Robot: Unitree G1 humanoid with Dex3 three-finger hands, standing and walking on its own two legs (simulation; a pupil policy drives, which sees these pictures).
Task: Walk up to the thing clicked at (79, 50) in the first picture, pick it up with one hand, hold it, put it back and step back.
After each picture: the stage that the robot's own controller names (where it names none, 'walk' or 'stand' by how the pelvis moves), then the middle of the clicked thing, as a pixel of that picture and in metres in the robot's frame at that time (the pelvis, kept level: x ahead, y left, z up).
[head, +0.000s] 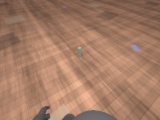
stand; (79, 52) +1.31 +0.22 -0.65
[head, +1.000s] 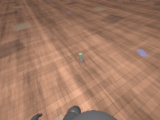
walk; (80, 58) +1.20 +0.26 -0.65
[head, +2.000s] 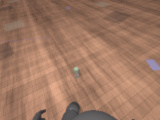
walk; (76, 72) +0.74 +0.25 -0.65
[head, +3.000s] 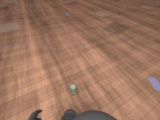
stand; (73, 90) +0.49 +0.19 -0.64
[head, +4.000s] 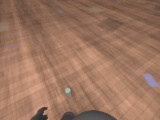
stand; (68, 93) +0.42 +0.23 -0.65
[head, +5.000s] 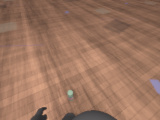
stand; (70, 95) +0.39 +0.20 -0.64
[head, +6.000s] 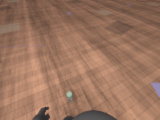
stand; (69, 97) +0.38 +0.21 -0.66
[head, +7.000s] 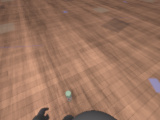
stand; (69, 96) +0.38 +0.23 -0.65
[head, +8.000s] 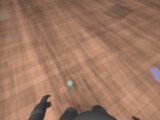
stand; (70, 86) +0.42 +0.21 -0.63
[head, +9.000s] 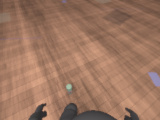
stand; (69, 89) +0.40 +0.22 -0.63
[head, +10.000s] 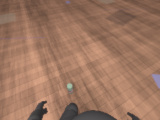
stand; (70, 88) +0.41 +0.22 -0.63
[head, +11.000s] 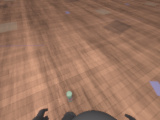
stand; (69, 96) +0.38 +0.21 -0.65
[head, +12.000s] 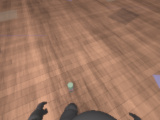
stand; (70, 87) +0.42 +0.21 -0.64
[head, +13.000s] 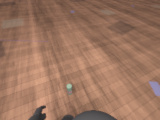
stand; (69, 89) +0.48 +0.21 -0.65
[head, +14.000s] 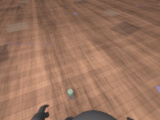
stand; (70, 94) +0.42 +0.22 -0.65
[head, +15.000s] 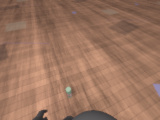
stand; (69, 92) +0.44 +0.25 -0.66
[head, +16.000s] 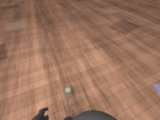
stand; (68, 93) +0.43 +0.25 -0.66
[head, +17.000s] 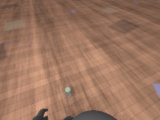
stand; (68, 92) +0.43 +0.25 -0.66
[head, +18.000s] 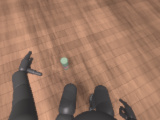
go down; (65, 64) +0.49 +0.22 -0.42
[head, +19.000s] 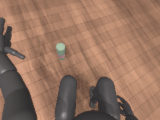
go down; (61, 52) +0.53 +0.22 -0.28
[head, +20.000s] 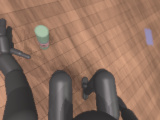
close in; (43, 39) +0.53 +0.26 -0.21
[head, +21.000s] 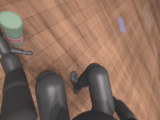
close; (14, 33) +0.52 +0.29 -0.18
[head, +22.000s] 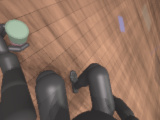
lift; (18, 38) +0.48 +0.27 -0.18
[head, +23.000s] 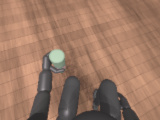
lift; (59, 63) +0.36 +0.21 -0.04
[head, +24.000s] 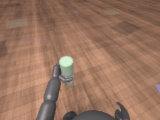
hold; (68, 73) +0.31 +0.15 +0.08
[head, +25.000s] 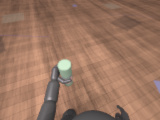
hold; (66, 75) +0.32 +0.16 +0.04
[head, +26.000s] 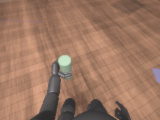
crouch; (66, 69) +0.36 +0.15 -0.01
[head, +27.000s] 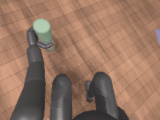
lower; (46, 39) +0.52 +0.21 -0.05
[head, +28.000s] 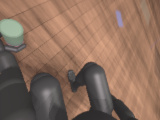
lower; (14, 39) +0.49 +0.25 -0.19
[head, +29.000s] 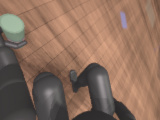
lower; (15, 35) +0.49 +0.27 -0.18
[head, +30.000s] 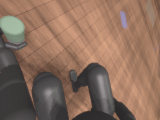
lower; (15, 37) +0.49 +0.26 -0.19
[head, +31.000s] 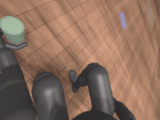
lower; (15, 37) +0.49 +0.26 -0.19
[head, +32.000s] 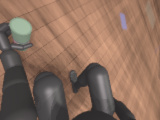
open; (21, 38) +0.49 +0.24 -0.19
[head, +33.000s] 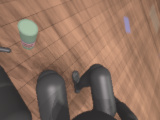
rise; (28, 38) +0.49 +0.25 -0.19
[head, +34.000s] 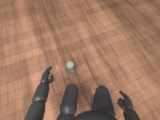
walk; (70, 68) +0.48 +0.17 -0.42
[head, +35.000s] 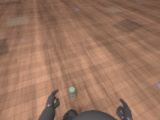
stand; (72, 93) +0.43 +0.17 -0.60
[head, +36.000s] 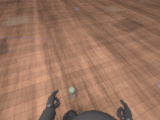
stand; (72, 93) +0.42 +0.17 -0.60
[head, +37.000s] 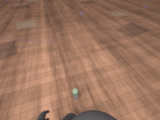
stand; (75, 94) +0.43 +0.15 -0.64
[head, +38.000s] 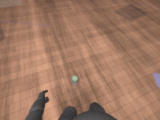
walk; (74, 81) +0.47 +0.12 -0.63
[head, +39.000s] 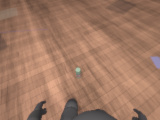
walk; (78, 73) +0.62 +0.16 -0.62
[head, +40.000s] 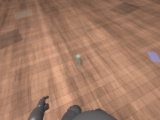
walk; (78, 60) +0.92 +0.24 -0.63
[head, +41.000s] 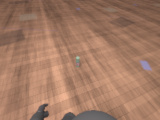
stand; (77, 62) +1.04 +0.20 -0.65
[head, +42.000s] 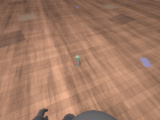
stand; (77, 61) +1.04 +0.22 -0.66
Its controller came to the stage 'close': yes
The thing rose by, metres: 0.69
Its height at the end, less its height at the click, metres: +0.00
